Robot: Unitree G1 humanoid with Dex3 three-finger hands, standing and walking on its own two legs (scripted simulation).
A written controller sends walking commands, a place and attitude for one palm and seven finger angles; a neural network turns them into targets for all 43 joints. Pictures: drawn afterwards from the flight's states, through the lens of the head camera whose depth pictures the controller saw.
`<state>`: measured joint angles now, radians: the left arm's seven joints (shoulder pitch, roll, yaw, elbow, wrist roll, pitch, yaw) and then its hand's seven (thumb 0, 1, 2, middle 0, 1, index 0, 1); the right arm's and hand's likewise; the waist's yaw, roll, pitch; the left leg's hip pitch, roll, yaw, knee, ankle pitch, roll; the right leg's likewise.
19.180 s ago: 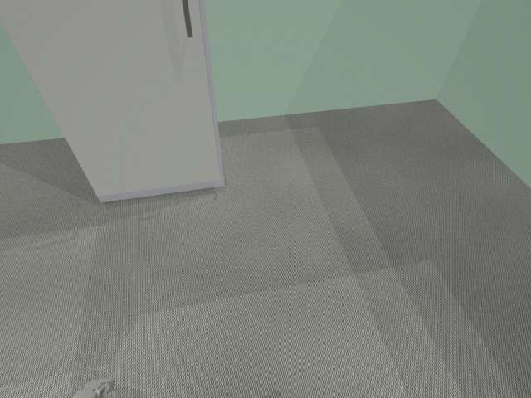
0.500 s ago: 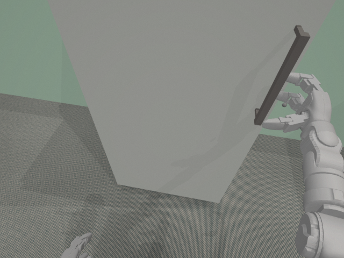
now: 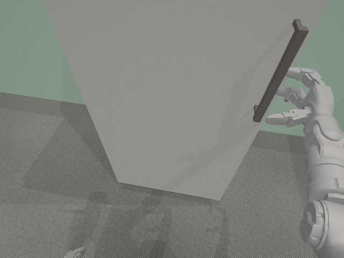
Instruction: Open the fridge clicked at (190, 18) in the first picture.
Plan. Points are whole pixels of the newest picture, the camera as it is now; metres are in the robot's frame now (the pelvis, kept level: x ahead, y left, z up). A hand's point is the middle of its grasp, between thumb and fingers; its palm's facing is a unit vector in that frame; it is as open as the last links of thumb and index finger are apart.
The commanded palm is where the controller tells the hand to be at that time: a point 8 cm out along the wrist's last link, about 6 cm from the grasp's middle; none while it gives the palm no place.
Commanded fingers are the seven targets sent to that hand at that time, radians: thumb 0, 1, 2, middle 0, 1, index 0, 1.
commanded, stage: slide the fingers in behind the handle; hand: right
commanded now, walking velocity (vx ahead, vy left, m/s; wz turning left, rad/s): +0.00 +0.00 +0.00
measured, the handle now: (273, 78) +0.50 -0.18 +0.18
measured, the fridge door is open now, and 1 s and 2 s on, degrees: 0 0 0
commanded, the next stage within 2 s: grip the handle and tug to test in 1.62 s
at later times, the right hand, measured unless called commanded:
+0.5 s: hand (271, 98) +0.44 -0.16 +0.16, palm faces +0.04 +1.00 +0.01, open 14.0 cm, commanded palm +0.41 -0.22 +0.16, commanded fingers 0.00 0.50 -0.30 0.30 1.20 0.30 1.20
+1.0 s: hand (266, 100) +0.44 -0.15 +0.16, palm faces +0.09 +1.00 -0.01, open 14.1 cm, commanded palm +0.41 -0.20 +0.16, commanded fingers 0.00 0.50 -0.30 0.30 1.20 0.30 1.20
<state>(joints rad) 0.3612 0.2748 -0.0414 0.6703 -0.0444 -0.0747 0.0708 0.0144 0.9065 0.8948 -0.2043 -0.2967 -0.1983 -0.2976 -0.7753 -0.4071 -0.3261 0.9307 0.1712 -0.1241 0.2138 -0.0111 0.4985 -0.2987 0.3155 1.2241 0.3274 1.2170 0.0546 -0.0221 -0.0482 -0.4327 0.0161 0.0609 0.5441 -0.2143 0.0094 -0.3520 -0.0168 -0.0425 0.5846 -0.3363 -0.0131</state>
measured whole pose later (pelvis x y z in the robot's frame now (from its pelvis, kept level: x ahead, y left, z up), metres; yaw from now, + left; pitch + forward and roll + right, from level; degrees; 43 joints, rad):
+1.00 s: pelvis +0.00 +0.01 +0.00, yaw +0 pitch +4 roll +0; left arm 0.31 0.27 -0.03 0.66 -0.05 -0.07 0.07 0.02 0.91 0.90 -0.20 -0.30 -0.20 -0.30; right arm -0.69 -0.28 -0.24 0.73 0.16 -0.02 0.07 -0.01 0.50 -0.30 0.27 1.19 0.27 1.19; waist 0.03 -0.04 -0.04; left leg -0.37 0.01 0.06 0.52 -0.21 0.02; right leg -0.28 -0.02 -0.04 0.53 -0.32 0.00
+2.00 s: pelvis +0.00 +0.00 +0.00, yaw +0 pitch +5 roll +0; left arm 0.33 0.25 -0.03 0.68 -0.03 -0.08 0.06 0.01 0.91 0.89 -0.20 -0.30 -0.20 -0.30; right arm -0.76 -0.26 -0.23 0.83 0.14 -0.07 0.04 -0.01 0.21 -0.42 0.33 1.24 0.33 1.25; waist 0.04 -0.03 -0.05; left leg -0.40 0.02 0.05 0.52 -0.21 0.01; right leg -0.31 -0.01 -0.05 0.54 -0.32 -0.01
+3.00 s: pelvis +0.02 +0.00 +0.01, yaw +1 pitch +4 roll +0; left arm 0.30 0.25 -0.03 0.64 -0.04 -0.05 0.06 0.02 0.91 0.89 -0.20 -0.30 -0.20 -0.30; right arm -0.58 -0.23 -0.23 0.57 0.16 0.04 0.03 0.01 -0.80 -0.80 0.34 1.40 0.35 1.40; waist 0.02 -0.04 -0.06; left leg -0.33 0.00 0.03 0.48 -0.22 0.01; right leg -0.23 -0.02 -0.07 0.49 -0.33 -0.01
